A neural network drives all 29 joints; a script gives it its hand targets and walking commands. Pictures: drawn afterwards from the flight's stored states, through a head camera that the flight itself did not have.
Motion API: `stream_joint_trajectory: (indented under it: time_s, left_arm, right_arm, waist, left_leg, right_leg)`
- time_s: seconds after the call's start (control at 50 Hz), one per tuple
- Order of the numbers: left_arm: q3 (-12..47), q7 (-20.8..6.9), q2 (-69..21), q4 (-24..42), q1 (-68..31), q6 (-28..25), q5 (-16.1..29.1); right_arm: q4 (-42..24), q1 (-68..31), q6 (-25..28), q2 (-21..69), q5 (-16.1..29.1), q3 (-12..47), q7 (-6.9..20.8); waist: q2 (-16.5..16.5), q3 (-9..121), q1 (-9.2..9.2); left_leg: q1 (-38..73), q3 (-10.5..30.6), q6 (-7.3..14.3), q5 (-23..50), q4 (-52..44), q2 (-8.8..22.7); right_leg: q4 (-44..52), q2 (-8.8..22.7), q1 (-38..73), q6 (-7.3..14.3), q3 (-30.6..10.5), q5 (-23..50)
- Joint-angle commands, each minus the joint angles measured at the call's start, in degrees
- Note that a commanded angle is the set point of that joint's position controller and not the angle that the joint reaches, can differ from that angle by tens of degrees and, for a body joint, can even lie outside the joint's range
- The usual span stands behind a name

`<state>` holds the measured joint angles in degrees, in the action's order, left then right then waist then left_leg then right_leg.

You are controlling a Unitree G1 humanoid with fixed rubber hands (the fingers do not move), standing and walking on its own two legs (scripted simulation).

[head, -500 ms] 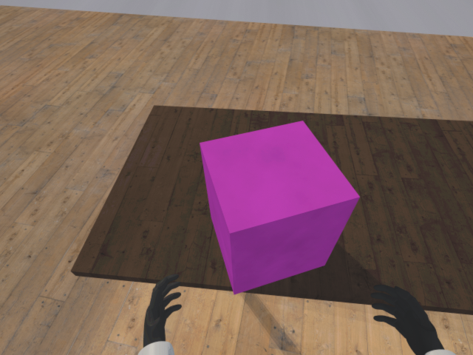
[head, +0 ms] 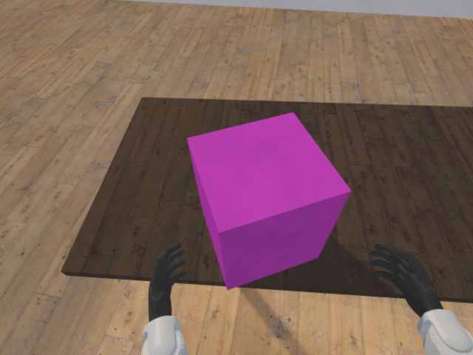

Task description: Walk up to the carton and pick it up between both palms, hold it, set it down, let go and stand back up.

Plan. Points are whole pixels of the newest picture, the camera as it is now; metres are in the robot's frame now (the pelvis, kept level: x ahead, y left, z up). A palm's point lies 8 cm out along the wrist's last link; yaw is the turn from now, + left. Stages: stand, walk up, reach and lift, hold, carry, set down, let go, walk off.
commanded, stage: reach and lift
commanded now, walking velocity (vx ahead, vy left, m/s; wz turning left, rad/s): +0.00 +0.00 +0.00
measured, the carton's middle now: (259, 204) +0.39 -0.01 -0.01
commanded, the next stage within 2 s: none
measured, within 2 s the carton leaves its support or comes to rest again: neither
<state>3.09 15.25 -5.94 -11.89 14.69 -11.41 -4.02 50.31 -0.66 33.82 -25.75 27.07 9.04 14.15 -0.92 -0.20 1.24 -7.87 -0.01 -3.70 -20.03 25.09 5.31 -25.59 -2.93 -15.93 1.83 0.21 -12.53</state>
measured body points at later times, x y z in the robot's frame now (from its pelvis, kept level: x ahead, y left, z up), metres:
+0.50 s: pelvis -0.06 -0.03 +0.00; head -0.03 -0.02 +0.45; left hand +0.25 +0.15 +0.03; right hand +0.30 -0.25 +0.03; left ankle -0.08 +0.15 -0.74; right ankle +0.00 -0.10 -0.74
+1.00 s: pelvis -0.05 -0.02 +0.00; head +0.02 -0.02 +0.45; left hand +0.31 +0.17 +0.09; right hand +0.38 -0.23 +0.09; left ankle -0.08 +0.15 -0.74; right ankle +0.00 -0.10 -0.74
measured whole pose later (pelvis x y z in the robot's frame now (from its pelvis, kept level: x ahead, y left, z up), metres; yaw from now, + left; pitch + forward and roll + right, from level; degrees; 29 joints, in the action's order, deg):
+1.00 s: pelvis -0.05 -0.02 +0.00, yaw -1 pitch +7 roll +0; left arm -5.4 16.0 -0.1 -0.6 -19.8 30.0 5.2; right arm 34.2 -33.3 -7.0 -29.9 22.9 5.1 9.2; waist -0.7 -0.8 4.7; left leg -14.8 -1.1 -4.6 -12.9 20.7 5.2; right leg -20.3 -3.2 -23.0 2.6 -1.1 -4.5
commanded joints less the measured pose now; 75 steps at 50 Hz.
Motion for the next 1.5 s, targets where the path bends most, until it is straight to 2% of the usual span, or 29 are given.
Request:
stream_joint_trajectory:
  time_s: [0.0, 0.02, 0.04, 0.08, 0.1, 0.18, 0.2, 0.24, 0.3, 0.32, 0.42, 0.54, 0.58, 0.7, 0.74, 0.8, 0.82, 0.84, 0.92, 0.96, 0.98, 1.0, 1.02, 1.06, 1.08, 1.22, 1.32, 1.38, 1.48]
  left_arm:
    - [-0.5, 0.7, -1.1, 9.8, -10.1, 1.3, 0.9]
    - [-0.1, 0.9, -1.4, 11.1, -14.5, 2.2, 2.3]
    - [-1.7, 1.4, -0.5, 12.1, -11.8, 2.6, 1.6]
    - [-1.6, 1.7, 0.0, 11.6, -17.4, 3.6, 2.0]
    - [-3.1, 1.8, 1.0, 15.2, -20.9, 4.2, 2.6]
    - [-3.7, 1.9, 1.3, 11.9, -23.2, 7.5, 2.5]
    - [-3.3, 2.1, 1.8, 14.1, -26.6, 8.2, 3.1]
    - [-3.7, 2.5, 2.2, 9.8, -31.4, 10.7, 3.5]
    - [-2.6, 2.0, 2.4, 9.3, -37.7, 14.3, 5.2]
    - [-5.0, 2.4, 3.3, 8.5, -35.8, 15.3, 4.7]
    - [-7.9, 2.1, 6.0, 10.9, -45.5, 21.0, 4.5]
    - [-5.2, 2.8, 7.3, 15.7, -53.8, 25.2, 8.4]
    - [-6.2, 2.6, 6.4, 12.9, -49.1, 27.7, 7.1]
    - [-8.9, 0.4, 8.8, 14.8, -51.3, 32.5, 9.0]
    - [-9.7, 0.4, 9.4, 19.3, -51.2, 33.8, 8.4]
    - [-8.1, 0.7, 8.5, 20.5, -47.9, 36.3, 9.8]
    - [-8.9, 0.6, 9.8, 22.4, -55.6, 36.7, 9.3]
    - [-8.5, 1.0, 9.5, 23.7, -53.2, 37.4, 9.2]
    - [-8.6, 0.9, 9.2, 23.5, -52.3, 39.6, 8.9]
    - [-9.3, 0.1, 10.2, 27.8, -54.0, 40.6, 8.4]
    - [-10.7, -0.2, 10.8, 28.0, -54.6, 41.1, 7.9]
    - [-8.4, -0.2, 11.1, 27.0, -53.5, 41.8, 9.3]
    - [-8.7, -0.2, 11.4, 28.2, -57.5, 41.7, 9.8]
    - [-9.9, -0.6, 11.9, 28.4, -56.5, 42.9, 8.1]
    - [-11.6, -0.7, 12.6, 25.4, -55.4, 43.5, 7.3]
    - [-6.6, 0.0, 10.2, 31.0, -57.4, 46.2, 10.5]
    - [-10.0, -1.2, 12.5, 26.4, -59.7, 48.0, 10.0]
    - [-11.6, -1.7, 14.6, 22.5, -62.0, 48.1, 8.9]
    - [-10.5, -0.3, 12.6, 23.2, -66.7, 47.2, 10.1]
  right_arm:
    - [-7.9, -14.7, -1.3, -15.9, 1.0, -4.5, 0.2]
    - [-9.1, -16.3, -2.3, -14.6, 0.0, -5.3, -0.1]
    - [-11.6, -13.9, -2.8, -14.4, 1.0, -2.5, -0.2]
    - [-13.7, -19.7, -4.6, -13.5, 0.3, -3.0, -0.5]
    - [-14.2, -20.4, -5.4, -15.1, -0.2, -5.0, -0.6]
    - [-15.8, -23.2, -9.0, -12.9, -0.9, -4.4, -2.0]
    - [-16.3, -25.0, -10.2, -12.7, -0.9, -5.3, -1.9]
    - [-15.1, -30.3, -12.8, -12.4, -2.1, -7.4, -2.1]
    - [-15.9, -33.7, -16.1, -13.3, -3.1, -7.4, -2.4]
    - [-13.9, -33.2, -17.8, -12.3, -3.6, -7.0, -2.4]
    - [-16.2, -40.6, -24.0, -11.6, -4.9, -8.4, -2.8]
    - [-21.9, -49.7, -27.7, -15.0, -6.0, -10.1, -3.4]
    - [-18.6, -46.0, -30.4, -13.9, -6.0, -9.6, -3.1]
    - [-25.7, -53.7, -33.4, -13.9, -6.5, -8.8, -5.0]
    - [-27.6, -54.1, -34.1, -15.2, -4.7, -8.1, -5.1]
    - [-24.9, -51.7, -35.7, -18.8, -5.0, -11.1, -4.9]
    - [-26.2, -58.0, -36.3, -17.5, -5.3, -9.6, -4.9]
    - [-26.8, -56.5, -36.7, -18.3, -4.7, -9.2, -4.6]
    - [-27.1, -56.9, -38.2, -18.4, -3.7, -9.4, -4.8]
    - [-27.2, -57.7, -38.2, -19.3, -1.8, -9.6, -5.3]
    - [-29.8, -60.2, -38.3, -17.6, -2.2, -8.3, -5.7]
    - [-26.2, -58.4, -38.7, -19.4, -0.8, -8.2, -5.7]
    - [-27.4, -62.9, -38.8, -19.9, -2.8, -10.9, -5.7]
    - [-27.2, -61.6, -39.7, -19.9, -2.3, -10.7, -5.8]
    - [-23.3, -61.1, -40.6, -19.4, -3.5, -10.0, -5.7]
    - [-24.2, -65.0, -41.1, -22.7, -2.3, -12.3, -5.0]
    - [-22.9, -68.9, -42.4, -22.7, -2.2, -9.9, -5.8]
    - [-20.2, -71.5, -43.5, -21.9, -2.5, -9.3, -6.0]
    - [-19.2, -76.3, -43.4, -21.4, -0.8, -8.1, -5.2]
  waist:
    - [8.9, 15.7, 0.68]
    - [8.7, 18.0, -0.98]
    - [9.0, 16.2, 1.51]
    - [9.2, 18.0, 3.09]
    - [9.2, 20.3, 1.12]
    - [9.8, 21.3, 1.99]
    - [5.6, 22.7, 2.55]
    - [7.0, 19.5, 3.27]
    - [7.4, 20.0, 1.44]
    - [8.1, 17.4, 3.18]
    - [6.7, 20.0, 3.48]
    - [5.7, 27.9, 2.00]
    - [7.5, 24.5, 2.62]
    - [13.4, 27.8, 3.65]
    - [10.3, 31.7, 4.86]
    - [8.3, 31.7, 2.85]
    - [9.0, 33.6, 4.80]
    - [7.2, 35.4, 4.40]
    - [8.5, 33.9, 2.79]
    - [5.7, 36.5, 3.46]
    - [7.0, 37.0, 5.68]
    - [4.9, 37.2, 3.98]
    - [7.6, 38.3, 3.02]
    - [4.1, 38.0, 3.77]
    - [5.9, 34.6, 5.16]
    - [2.6, 40.5, 2.34]
    - [9.4, 40.1, 3.79]
    - [9.5, 37.2, 4.23]
    - [6.2, 46.0, 5.52]
  left_leg:
    - [-8.3, -2.9, 2.2, 24.5, -3.4, -5.0]
    - [-7.9, -2.8, 2.3, 23.9, -3.4, -5.5]
    - [-9.8, -3.9, 3.1, 23.4, -3.8, -5.1]
    - [-9.9, -3.8, 3.1, 18.8, -5.0, -5.3]
    - [-10.1, -4.2, 3.4, 17.4, -5.3, -5.6]
    - [-9.0, -4.3, 3.5, 16.3, -5.2, -5.4]
    - [-9.2, -3.9, 3.3, 13.3, -4.7, -5.3]
    - [-10.8, -3.8, 4.2, 11.0, -6.7, -5.3]
    - [-11.0, -2.8, 3.7, 6.3, -6.1, -5.2]
    - [-11.8, -2.6, 3.8, 5.4, -7.2, -4.9]
    - [-12.5, -2.8, 3.5, 1.4, -6.8, -5.7]
    - [-10.3, -3.2, 2.5, 4.4, -6.1, -5.3]
    - [-11.7, -2.6, 2.9, 4.8, -6.0, -5.4]
    - [-14.3, -3.2, 3.9, 10.4, -7.0, -5.3]
    - [-13.3, -3.7, 3.4, 13.7, -6.7, -5.4]
    - [-11.8, -2.8, 2.9, 15.7, -7.3, -5.2]
    - [-10.3, -3.3, 2.5, 14.6, -7.1, -4.6]
    - [-8.4, -3.1, 2.4, 15.2, -7.2, -4.9]
    - [-8.4, -3.1, 1.7, 20.5, -6.1, -5.0]
    - [-8.6, -2.6, 2.0, 23.2, -6.1, -5.6]
    - [-8.7, -3.3, 1.9, 25.1, -5.8, -5.3]
    - [-8.4, -3.1, 1.4, 25.7, -5.9, -5.5]
    - [-10.2, -3.1, 1.0, 26.1, -6.2, -5.9]
    - [-7.9, -2.7, 1.1, 26.1, -6.6, -5.0]
    - [-8.4, -2.8, 1.7, 24.6, -6.6, -5.0]
    - [-0.2, -2.0, -0.4, 36.5, -3.3, -4.9]
    - [-10.2, -3.0, 0.2, 34.0, -4.5, -5.5]
    - [-14.4, -3.1, 1.0, 28.4, -5.4, -5.7]
    - [-7.5, -2.3, 0.1, 33.8, -3.9, -5.0]
  right_leg:
    - [0.2, -0.8, 17.4, 2.5, -2.4, 29.3]
    - [-0.7, -1.1, 15.6, 2.4, -2.2, 28.6]
    - [-0.7, -0.4, 19.0, 2.1, -3.4, 29.7]
    - [1.4, -0.1, 16.8, 1.6, -3.9, 24.6]
    - [0.4, 0.1, 16.9, 1.5, -3.4, 23.1]
    - [2.3, 0.5, 16.9, 1.1, -5.5, 19.8]
    - [2.3, 1.2, 14.7, 1.6, -5.7, 15.3]
    - [3.7, 1.3, 14.1, 1.7, -6.8, 11.1]
    - [5.1, 2.4, 13.0, 1.1, -6.9, 4.4]
    - [5.9, 2.5, 13.0, 1.2, -7.3, 0.7]
    - [6.9, 3.9, 14.6, 1.3, -9.5, -5.4]
    - [6.3, 3.4, 13.2, 1.2, -7.9, -0.8]
    - [7.2, 3.2, 14.4, 1.1, -8.8, -3.4]
    - [6.3, 2.5, 21.6, 0.0, -8.7, 7.9]
    - [5.0, 2.1, 23.5, -0.3, -7.6, 14.5]
    - [4.6, 0.6, 22.3, -0.4, -4.6, 17.2]
    - [5.0, 0.1, 20.9, 0.1, -4.3, 14.4]
    - [5.1, 0.7, 20.9, -0.1, -4.3, 15.5]
    - [4.0, 0.2, 22.9, -0.2, -3.5, 24.3]
    - [2.7, 0.7, 24.9, -0.7, -4.4, 33.3]
    - [3.3, 0.4, 26.4, -0.7, -4.1, 35.8]
    - [2.5, 0.7, 26.4, -0.5, -3.4, 35.4]
    - [2.4, -0.7, 25.6, -1.0, -2.4, 36.4]
    - [3.0, 0.5, 25.7, -1.0, -3.4, 35.4]
    - [3.7, 0.1, 25.0, -0.6, -3.1, 32.7]
    - [3.9, -2.5, 19.8, 0.2, -0.2, 39.2]
    - [2.3, -0.7, 26.8, -0.1, -1.5, 48.1]
    - [1.6, 0.5, 30.1, -1.0, -2.2, 44.7]
    - [1.7, -1.0, 24.5, -0.7, -0.3, 40.3]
